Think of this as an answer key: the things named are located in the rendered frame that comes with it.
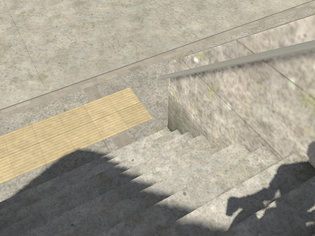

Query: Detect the stairs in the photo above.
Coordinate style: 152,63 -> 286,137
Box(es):
0,128 -> 315,236

